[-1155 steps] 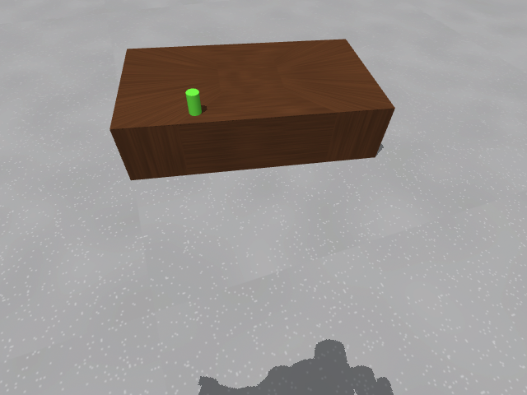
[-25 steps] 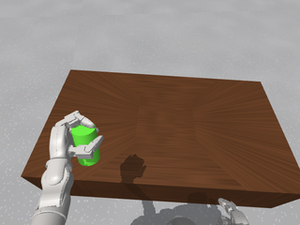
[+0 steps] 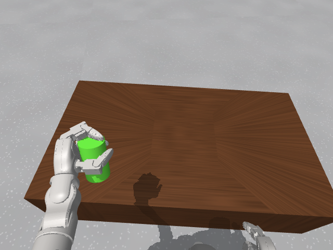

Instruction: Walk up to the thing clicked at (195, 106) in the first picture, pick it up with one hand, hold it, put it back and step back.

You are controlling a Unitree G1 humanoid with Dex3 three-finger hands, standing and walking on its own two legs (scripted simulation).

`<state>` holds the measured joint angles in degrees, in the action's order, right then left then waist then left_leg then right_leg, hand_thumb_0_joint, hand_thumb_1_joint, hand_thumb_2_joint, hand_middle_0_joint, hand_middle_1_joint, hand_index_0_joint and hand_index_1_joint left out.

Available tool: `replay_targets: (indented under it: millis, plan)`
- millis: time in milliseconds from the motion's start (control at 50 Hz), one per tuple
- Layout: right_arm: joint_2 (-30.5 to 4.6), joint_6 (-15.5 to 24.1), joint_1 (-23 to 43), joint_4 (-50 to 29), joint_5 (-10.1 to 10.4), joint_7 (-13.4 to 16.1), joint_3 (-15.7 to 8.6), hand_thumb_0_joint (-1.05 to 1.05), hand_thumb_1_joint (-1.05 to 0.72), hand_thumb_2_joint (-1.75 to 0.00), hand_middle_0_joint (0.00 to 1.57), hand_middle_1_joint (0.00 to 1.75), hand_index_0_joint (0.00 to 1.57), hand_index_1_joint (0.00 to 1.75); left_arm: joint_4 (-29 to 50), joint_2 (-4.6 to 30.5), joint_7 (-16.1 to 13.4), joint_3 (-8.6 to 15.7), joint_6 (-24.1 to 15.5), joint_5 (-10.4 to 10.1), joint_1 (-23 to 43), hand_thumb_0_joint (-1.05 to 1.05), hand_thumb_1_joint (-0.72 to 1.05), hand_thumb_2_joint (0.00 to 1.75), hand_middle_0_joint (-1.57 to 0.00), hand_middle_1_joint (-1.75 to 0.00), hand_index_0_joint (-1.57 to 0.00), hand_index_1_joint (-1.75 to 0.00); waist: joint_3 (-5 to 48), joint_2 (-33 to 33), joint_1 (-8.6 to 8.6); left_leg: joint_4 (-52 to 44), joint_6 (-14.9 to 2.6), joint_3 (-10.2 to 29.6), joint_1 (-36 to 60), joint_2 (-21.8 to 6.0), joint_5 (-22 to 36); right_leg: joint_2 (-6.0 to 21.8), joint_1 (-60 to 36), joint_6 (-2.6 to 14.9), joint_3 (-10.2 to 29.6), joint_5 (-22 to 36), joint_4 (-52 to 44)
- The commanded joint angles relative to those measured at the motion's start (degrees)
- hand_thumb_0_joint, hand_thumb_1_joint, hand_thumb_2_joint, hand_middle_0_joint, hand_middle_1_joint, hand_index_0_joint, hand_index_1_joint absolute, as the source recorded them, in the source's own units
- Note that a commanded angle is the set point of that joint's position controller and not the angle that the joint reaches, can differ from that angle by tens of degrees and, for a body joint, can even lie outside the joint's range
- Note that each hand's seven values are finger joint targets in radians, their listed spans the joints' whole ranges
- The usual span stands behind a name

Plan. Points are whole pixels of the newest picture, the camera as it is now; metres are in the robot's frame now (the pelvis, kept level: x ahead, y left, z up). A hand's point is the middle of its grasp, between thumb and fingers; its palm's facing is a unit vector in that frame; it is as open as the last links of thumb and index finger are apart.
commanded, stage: hold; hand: left
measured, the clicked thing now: (94, 158) +0.33 +0.17 +0.02
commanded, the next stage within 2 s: crouch in 0.40 s
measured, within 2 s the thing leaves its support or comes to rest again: neither
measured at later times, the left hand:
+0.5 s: hand (94, 150) +0.33 +0.17 +0.05, palm faces +0.10 -0.99 -0.03, open 6.7 cm
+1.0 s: hand (102, 164) +0.37 +0.18 -0.09, palm faces +0.15 -0.99 -0.02, open 6.7 cm
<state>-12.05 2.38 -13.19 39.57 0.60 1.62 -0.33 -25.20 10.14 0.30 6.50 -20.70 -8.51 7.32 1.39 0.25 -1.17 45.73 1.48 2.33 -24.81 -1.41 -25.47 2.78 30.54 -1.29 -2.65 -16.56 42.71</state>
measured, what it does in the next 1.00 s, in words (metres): lowers itself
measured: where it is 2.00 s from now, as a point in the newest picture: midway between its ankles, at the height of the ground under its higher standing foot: outside the picture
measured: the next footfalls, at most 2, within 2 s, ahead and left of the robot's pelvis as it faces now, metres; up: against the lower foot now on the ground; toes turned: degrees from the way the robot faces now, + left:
none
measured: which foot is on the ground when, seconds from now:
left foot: down 0.00-1.00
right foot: down 0.00-1.00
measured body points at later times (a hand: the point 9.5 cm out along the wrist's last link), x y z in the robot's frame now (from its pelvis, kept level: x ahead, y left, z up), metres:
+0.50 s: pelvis +0.00 +0.00 +0.00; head +0.03 +0.01 +0.45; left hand +0.32 +0.22 +0.06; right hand +0.13 -0.24 -0.11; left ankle -0.02 +0.13 -0.71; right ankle +0.05 -0.14 -0.71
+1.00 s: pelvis -0.03 +0.00 -0.09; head +0.10 +0.03 +0.35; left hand +0.35 +0.23 -0.08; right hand +0.09 -0.27 -0.19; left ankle -0.02 +0.13 -0.71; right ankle +0.05 -0.14 -0.71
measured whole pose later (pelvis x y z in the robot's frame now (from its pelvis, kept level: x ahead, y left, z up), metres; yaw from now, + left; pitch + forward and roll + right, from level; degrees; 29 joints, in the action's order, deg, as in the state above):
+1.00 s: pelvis -0.03 +0.00 -0.09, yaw +1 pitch +21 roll -1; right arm -14.0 4.0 -11.5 38.7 -2.8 -1.6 -1.1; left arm -50.7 14.6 2.5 14.3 -37.8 -6.6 25.4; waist 6.4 -2.0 -5.0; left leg 73.7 2.1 3.8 -61.3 -0.4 -33.7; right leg 3.9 66.6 -1.0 -2.6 -23.4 68.9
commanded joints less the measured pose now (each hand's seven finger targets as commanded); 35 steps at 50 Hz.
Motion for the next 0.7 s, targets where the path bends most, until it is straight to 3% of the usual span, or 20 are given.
replay_targets:
  millis: [0,20,80,100,180,200,240,300,340,360,380,400,420,480,500,600,620,640,660,680]
  plan:
    - [-7.60,2.70,2.32,-7.29,-0.08,0.46,-2.42,0.00,-0.90,-0.90,0.20,0.30,0.20,0.30,12.41,5.89,0.28,2.24,-4.78,-0.86,16.47,0.00,0.50,1.32,-1.31,-1.46,-1.33,-1.45,13.03,-0.53,0.02,-8.09,-1.12,-1.91,-2.01,1.78,13.01,-1.92,-12.64,1.59,-0.57,9.60,-4.58]
    - [-7.99,2.85,2.18,-7.24,-0.14,0.39,-2.73,0.00,-0.90,-0.90,0.20,0.30,0.20,0.30,14.71,7.07,0.35,2.99,-5.21,-0.85,16.96,0.00,0.48,1.31,-1.30,-1.45,-1.33,-1.44,14.72,1.16,0.61,-7.97,-0.86,-1.98,-1.03,1.81,14.09,-1.91,-13.60,1.74,-0.45,10.30,-4.35]
    - [-7.85,2.85,2.00,-7.71,-0.22,0.21,-2.61,0.00,-0.90,-0.90,0.20,0.30,0.20,0.30,15.30,5.62,0.37,1.32,-5.34,-0.85,17.74,0.00,0.48,1.30,-1.29,-1.44,-1.31,-1.42,15.86,1.13,0.04,-7.83,-0.65,-1.82,-0.32,1.73,14.93,-2.12,-13.51,1.82,-0.66,10.74,-4.05]
    - [-7.83,3.01,2.10,-7.46,-0.20,0.24,-2.64,0.00,-0.90,-0.90,0.20,0.30,0.20,0.30,17.15,7.13,0.18,2.68,-5.48,-0.93,17.79,0.00,0.47,1.30,-1.31,-1.45,-1.33,-1.44,16.18,1.92,0.64,-8.00,-0.67,-1.75,0.15,1.75,14.55,-2.09,-14.01,1.78,-0.71,10.35,-4.23]
    - [-7.51,2.98,2.27,-7.55,-0.25,0.36,-2.50,0.00,-0.90,-0.90,0.20,0.30,0.20,0.30,17.54,7.10,-0.35,3.10,-5.59,-0.94,18.30,0.00,0.46,1.30,-1.30,-1.45,-1.32,-1.44,16.11,1.07,0.51,-7.58,-0.92,-1.97,-0.74,1.87,14.35,-1.96,-14.30,1.66,-0.41,10.79,-4.38]
    - [-7.56,3.08,2.14,-7.48,-0.23,0.39,-2.48,0.00,-0.90,-0.90,0.20,0.30,0.20,0.30,15.98,5.36,-0.44,1.47,-5.37,-0.73,16.67,0.00,0.45,1.30,-1.29,-1.45,-1.31,-1.44,15.76,0.54,0.06,-7.82,-0.79,-1.83,-0.38,1.74,14.53,-2.12,-13.59,1.73,-0.59,10.63,-4.11]
    - [-7.86,3.01,2.06,-7.26,-0.29,0.41,-2.72,0.00,-0.89,-0.90,0.20,0.30,0.20,0.30,18.36,7.32,-0.88,3.33,-5.99,-0.73,18.30,0.00,0.48,1.30,-1.28,-1.44,-1.31,-1.43,15.90,1.51,0.36,-8.14,-0.62,-1.55,-0.18,1.54,13.69,-2.28,-12.92,1.86,-0.80,9.60,-3.90]
    - [-7.53,3.03,2.06,-7.17,-0.43,0.18,-2.42,0.00,-0.90,-0.90,0.20,0.30,0.20,0.30,15.11,4.86,-0.38,1.21,-5.53,-0.65,17.23,0.00,0.51,1.30,-1.29,-1.44,-1.32,-1.43,14.30,0.32,-0.25,-8.07,-0.50,-1.27,-1.37,1.34,13.61,-2.42,-12.04,1.90,-1.02,9.26,-3.78]
    - [-7.73,3.07,2.04,-7.14,-0.34,0.26,-2.71,0.00,-0.89,-0.90,0.20,0.30,0.20,0.30,16.98,7.25,-0.36,2.54,-5.77,-0.46,19.67,0.00,0.52,1.32,-1.31,-1.47,-1.34,-1.45,14.95,2.04,-0.09,-7.86,-0.66,-1.53,-0.95,1.59,13.01,-2.19,-12.11,1.79,-0.63,9.16,-3.97]
    - [-7.76,3.01,1.99,-7.34,-0.33,0.34,-2.61,0.00,-0.90,-0.90,0.20,0.30,0.20,0.30,14.21,6.76,-0.03,2.30,-5.28,-0.34,16.91,0.00,0.50,1.32,-1.31,-1.47,-1.34,-1.45,15.83,1.05,0.14,-7.59,-0.77,-1.76,-0.66,1.72,13.90,-2.02,-13.43,1.69,-0.50,9.95,-4.28]
    - [-7.88,2.96,1.93,-7.62,-0.22,0.34,-2.61,0.00,-0.90,-0.90,0.20,0.30,0.20,0.30,18.07,7.44,-0.01,2.08,-5.51,-0.43,20.13,0.00,0.51,1.32,-1.31,-1.47,-1.33,-1.46,16.27,1.44,-0.31,-8.05,-0.76,-1.65,-0.53,1.59,13.86,-2.08,-13.33,1.78,-0.43,10.07,-4.03]
    - [-7.73,2.89,1.56,-7.18,-0.24,0.33,-2.65,0.00,-0.90,-0.90,0.20,0.30,0.20,0.30,18.15,8.22,-0.09,2.67,-5.44,-0.13,19.01,0.00,0.50,1.32,-1.30,-1.46,-1.33,-1.45,17.17,2.52,0.57,-7.83,-0.62,-1.73,-0.03,1.73,14.54,-1.98,-14.26,1.83,-0.47,10.51,-3.88]
    - [-7.60,2.66,1.49,-7.46,-0.28,0.33,-2.45,0.00,-0.90,-0.90,0.20,0.30,0.20,0.30,15.72,6.33,0.06,1.37,-4.87,-0.24,16.97,0.00,0.48,1.31,-1.30,-1.45,-1.32,-1.44,15.66,1.19,0.05,-7.79,-0.76,-1.71,-0.66,1.72,14.35,-2.13,-13.61,1.83,-0.58,10.36,-4.24]
    - [-7.84,3.04,1.71,-6.93,-0.15,0.16,-2.63,0.00,-0.89,-0.91,0.20,0.30,0.20,0.30,13.81,5.34,-0.08,2.13,-4.58,-1.24,16.03,0.00,0.48,1.34,-1.31,-1.44,-1.32,-1.44,14.36,0.41,0.14,-7.65,-0.59,-1.47,-1.16,1.48,15.03,-2.21,-13.13,1.82,-0.87,10.75,-3.96]
    - [-7.64,2.98,1.73,-7.16,-0.16,0.08,-2.57,0.00,-0.88,-0.90,0.20,0.30,0.20,0.30,13.83,4.98,-0.08,1.46,-4.48,-1.16,16.63,0.00,0.45,1.27,-1.33,-1.41,-1.35,-1.40,14.45,0.06,-0.15,-7.41,-0.77,-1.65,-1.79,1.59,14.63,-2.16,-12.82,1.79,-0.73,10.83,-3.98]
    - [-7.63,3.01,1.39,-6.26,-0.41,-0.12,-2.87,0.00,-0.88,-0.90,0.20,0.30,0.20,0.30,9.62,5.69,0.35,3.23,-5.61,-1.07,17.04,0.00,0.50,1.32,-1.42,-1.49,-1.44,-1.47,13.33,-2.00,-0.41,-5.77,-1.26,-1.69,-4.31,1.64,14.34,-1.86,-11.01,1.60,-0.65,11.36,-3.09]
    - [-7.80,3.10,1.28,-6.09,-0.53,-0.24,-2.92,0.00,-0.88,-0.90,0.20,0.30,0.20,0.30,7.54,5.15,0.46,2.94,-6.01,-0.95,17.93,0.00,0.49,1.32,-1.43,-1.49,-1.45,-1.48,12.42,-2.06,-1.07,-5.28,-1.23,-1.67,-5.04,1.57,14.52,-1.77,-9.50,1.69,-0.53,11.63,-2.37]
    - [-7.71,3.08,1.45,-6.09,-0.66,-0.42,-3.07,0.00,-0.88,-0.90,0.20,0.30,0.20,0.30,10.69,6.87,0.37,4.00,-7.12,-0.81,21.50,0.00,0.49,1.32,-1.42,-1.49,-1.44,-1.48,13.00,-0.79,-0.63,-4.96,-1.31,-1.74,-5.66,1.69,12.61,-1.70,-8.47,1.68,-0.43,9.98,-2.14]
    - [-7.82,3.03,1.34,-5.76,-0.92,-0.61,-3.03,0.00,-0.88,-0.90,0.20,0.30,0.20,0.30,4.44,5.45,0.52,3.77,-7.43,-0.52,19.61,0.00,0.47,1.32,-1.42,-1.49,-1.44,-1.48,11.85,-0.94,-1.44,-4.22,-1.20,-1.64,-7.09,1.64,12.47,-1.66,-6.46,1.80,-0.47,9.52,-1.33]
    - [-8.11,3.13,1.46,-5.82,-1.05,-0.75,-3.43,0.00,-0.88,-0.90,0.20,0.30,0.20,0.30,6.88,6.74,0.28,4.81,-8.68,-0.58,22.55,0.00,0.47,1.30,-1.41,-1.48,-1.43,-1.46,12.14,-0.23,-0.98,-3.77,-1.13,-1.44,-7.34,1.51,11.41,-1.76,-4.96,1.89,-0.55,8.29,-0.52]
